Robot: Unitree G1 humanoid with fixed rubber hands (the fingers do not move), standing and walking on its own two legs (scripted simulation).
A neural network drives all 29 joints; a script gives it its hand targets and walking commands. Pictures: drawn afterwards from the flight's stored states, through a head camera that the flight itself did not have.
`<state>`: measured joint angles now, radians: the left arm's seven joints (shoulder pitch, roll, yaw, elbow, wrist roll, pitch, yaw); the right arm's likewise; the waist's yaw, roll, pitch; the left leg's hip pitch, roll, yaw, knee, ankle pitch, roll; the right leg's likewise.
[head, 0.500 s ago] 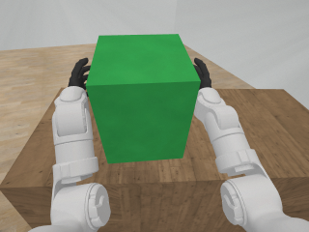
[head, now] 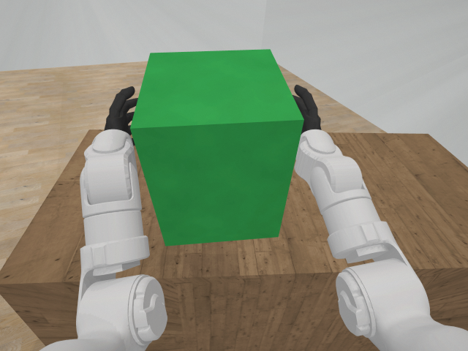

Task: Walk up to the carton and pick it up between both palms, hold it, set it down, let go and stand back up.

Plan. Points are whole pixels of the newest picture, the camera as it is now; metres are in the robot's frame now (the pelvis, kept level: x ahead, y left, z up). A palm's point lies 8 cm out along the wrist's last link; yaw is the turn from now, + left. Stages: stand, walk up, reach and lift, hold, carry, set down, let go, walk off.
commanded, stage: hold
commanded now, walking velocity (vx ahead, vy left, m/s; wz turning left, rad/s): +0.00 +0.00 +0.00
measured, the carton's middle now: (217, 149) +0.39 +0.01 +0.20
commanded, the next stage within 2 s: none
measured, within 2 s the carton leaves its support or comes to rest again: neither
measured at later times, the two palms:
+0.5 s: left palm (117, 134) +0.36 +0.16 +0.25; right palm (306, 131) +0.37 -0.13 +0.25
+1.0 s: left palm (115, 135) +0.36 +0.16 +0.25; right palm (304, 131) +0.37 -0.13 +0.25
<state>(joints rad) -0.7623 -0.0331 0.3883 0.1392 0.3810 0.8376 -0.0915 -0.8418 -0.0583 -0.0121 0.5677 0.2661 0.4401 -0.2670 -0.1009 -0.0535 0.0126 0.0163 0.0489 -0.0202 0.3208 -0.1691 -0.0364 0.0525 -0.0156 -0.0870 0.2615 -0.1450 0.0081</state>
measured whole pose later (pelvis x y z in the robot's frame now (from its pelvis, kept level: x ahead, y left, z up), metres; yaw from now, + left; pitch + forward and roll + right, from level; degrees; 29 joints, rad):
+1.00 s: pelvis +0.00 +0.00 +0.00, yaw +0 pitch -9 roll -1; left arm -0.78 -0.03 0.39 0.16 0.37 0.84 -0.08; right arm -0.87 -0.06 -0.03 0.60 0.26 0.44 -0.26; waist -0.09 -0.05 -0.01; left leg 0.00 0.05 -0.01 0.32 -0.17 -0.04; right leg 0.03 -0.02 -0.08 0.27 -0.14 0.01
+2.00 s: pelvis +0.00 +0.00 +0.00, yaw +0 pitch -10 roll -1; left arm -0.77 -0.04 0.39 0.14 0.39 0.85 -0.10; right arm -0.84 -0.05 -0.03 0.57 0.25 0.46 -0.26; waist -0.09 -0.04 0.00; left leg 0.02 0.04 -0.01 0.32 -0.16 -0.03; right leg 0.05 -0.02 -0.08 0.27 -0.14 0.01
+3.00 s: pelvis +0.00 +0.00 +0.00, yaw +0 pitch -10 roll -1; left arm -0.74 -0.04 0.38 0.11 0.37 0.85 -0.08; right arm -0.83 -0.06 0.00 0.54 0.28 0.46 -0.27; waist -0.09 -0.05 0.01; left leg 0.01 0.05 -0.01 0.33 -0.18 -0.04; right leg 0.05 -0.01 -0.08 0.27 -0.15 0.01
